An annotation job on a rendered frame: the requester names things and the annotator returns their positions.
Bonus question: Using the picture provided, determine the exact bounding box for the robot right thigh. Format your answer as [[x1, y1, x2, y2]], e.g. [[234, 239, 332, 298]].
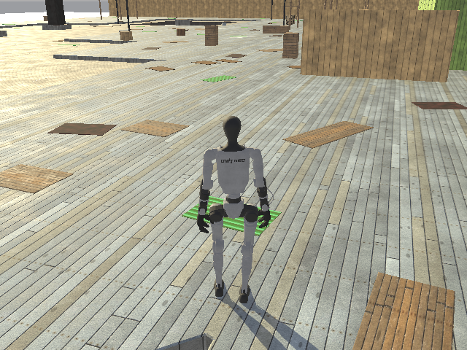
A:
[[241, 203, 258, 257]]

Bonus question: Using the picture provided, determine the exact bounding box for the left robot forearm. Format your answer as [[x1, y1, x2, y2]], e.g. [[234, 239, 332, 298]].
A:
[[198, 179, 210, 215]]

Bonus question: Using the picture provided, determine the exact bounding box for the right robot forearm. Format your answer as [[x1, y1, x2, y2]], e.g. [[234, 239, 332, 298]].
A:
[[257, 177, 270, 211]]

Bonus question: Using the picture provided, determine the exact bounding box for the left robot hand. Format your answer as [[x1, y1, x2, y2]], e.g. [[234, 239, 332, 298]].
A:
[[197, 214, 214, 233]]

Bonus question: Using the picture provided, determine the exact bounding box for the right robot upper arm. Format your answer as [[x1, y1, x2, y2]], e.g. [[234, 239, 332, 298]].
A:
[[248, 147, 265, 188]]

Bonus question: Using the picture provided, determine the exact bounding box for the left robot upper arm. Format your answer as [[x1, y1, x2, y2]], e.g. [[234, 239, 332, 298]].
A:
[[202, 148, 217, 190]]

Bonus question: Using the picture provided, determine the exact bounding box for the right robot hand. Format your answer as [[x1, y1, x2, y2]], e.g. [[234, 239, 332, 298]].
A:
[[258, 209, 271, 228]]

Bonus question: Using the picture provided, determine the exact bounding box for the right robot shin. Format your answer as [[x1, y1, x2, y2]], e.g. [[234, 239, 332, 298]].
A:
[[242, 244, 253, 294]]

